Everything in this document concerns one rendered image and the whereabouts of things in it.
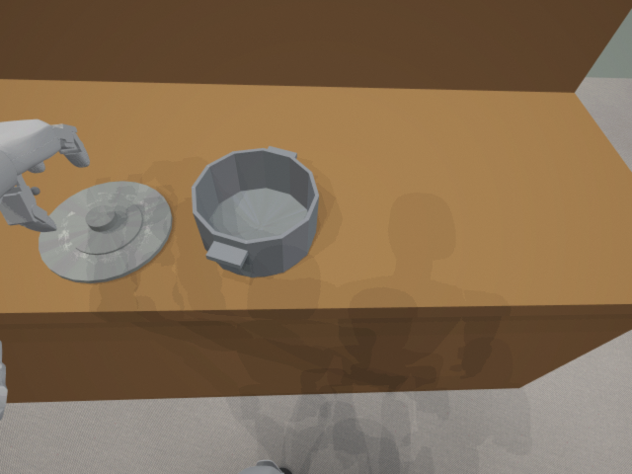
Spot left robot hand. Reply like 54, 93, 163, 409
0, 119, 90, 232

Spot knob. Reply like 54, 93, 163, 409
85, 205, 118, 232

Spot table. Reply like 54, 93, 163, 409
0, 0, 632, 403

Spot lid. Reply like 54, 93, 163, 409
39, 181, 173, 283

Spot pot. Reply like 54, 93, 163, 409
192, 146, 319, 277

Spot robot left shin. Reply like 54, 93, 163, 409
256, 460, 282, 473

